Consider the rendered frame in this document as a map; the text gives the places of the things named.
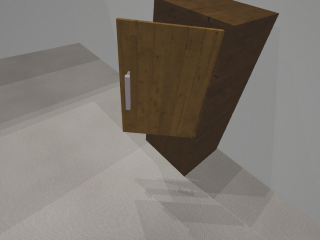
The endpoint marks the handle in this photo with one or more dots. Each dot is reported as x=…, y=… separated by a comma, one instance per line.
x=127, y=91

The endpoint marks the cupboard door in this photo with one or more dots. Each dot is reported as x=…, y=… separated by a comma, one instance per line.
x=170, y=68

